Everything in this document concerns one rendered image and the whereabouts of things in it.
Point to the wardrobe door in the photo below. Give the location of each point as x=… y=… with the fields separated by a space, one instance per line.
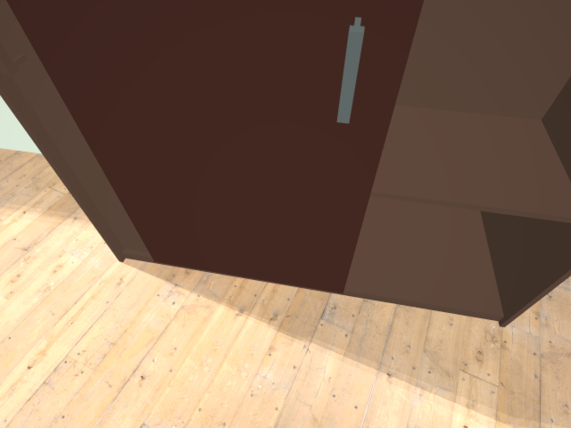
x=43 y=97
x=215 y=122

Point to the handle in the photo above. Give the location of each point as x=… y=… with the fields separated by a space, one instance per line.
x=350 y=71
x=7 y=67

